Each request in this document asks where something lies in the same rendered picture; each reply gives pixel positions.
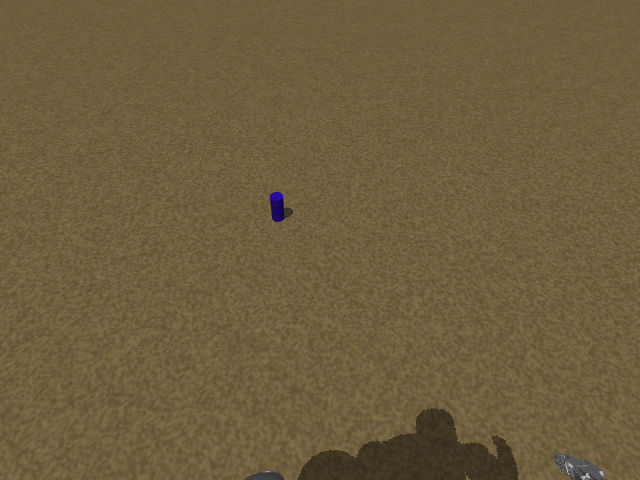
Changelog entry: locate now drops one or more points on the can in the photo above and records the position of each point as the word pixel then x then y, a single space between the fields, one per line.
pixel 277 206

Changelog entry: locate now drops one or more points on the right robot hand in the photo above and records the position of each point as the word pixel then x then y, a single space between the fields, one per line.
pixel 578 469

